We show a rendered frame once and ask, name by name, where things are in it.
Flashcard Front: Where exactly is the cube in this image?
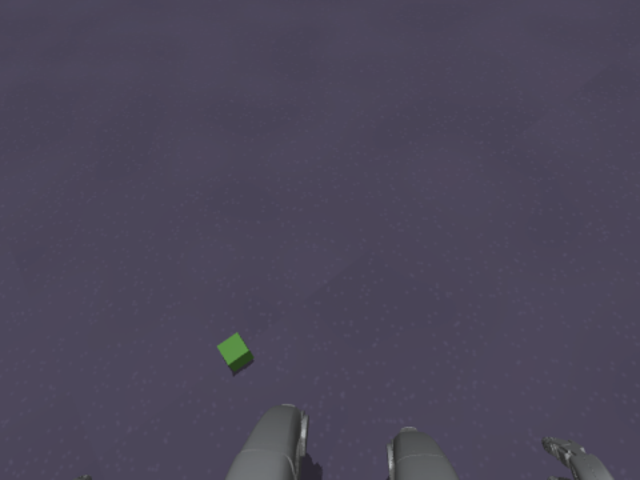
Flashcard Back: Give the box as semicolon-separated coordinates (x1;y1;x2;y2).
217;332;254;372

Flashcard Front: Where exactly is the right robot hand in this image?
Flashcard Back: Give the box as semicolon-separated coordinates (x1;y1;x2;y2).
541;437;615;480

